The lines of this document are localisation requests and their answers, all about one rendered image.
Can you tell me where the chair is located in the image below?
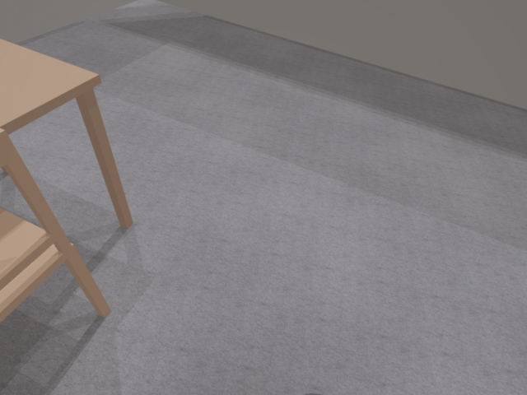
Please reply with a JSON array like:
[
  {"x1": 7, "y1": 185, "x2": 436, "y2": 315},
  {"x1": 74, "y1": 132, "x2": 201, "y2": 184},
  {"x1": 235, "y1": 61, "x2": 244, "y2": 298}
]
[{"x1": 0, "y1": 128, "x2": 111, "y2": 322}]

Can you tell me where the table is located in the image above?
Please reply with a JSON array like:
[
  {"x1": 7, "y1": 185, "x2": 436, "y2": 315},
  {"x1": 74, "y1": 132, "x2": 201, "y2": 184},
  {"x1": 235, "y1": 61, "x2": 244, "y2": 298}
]
[{"x1": 0, "y1": 39, "x2": 133, "y2": 229}]

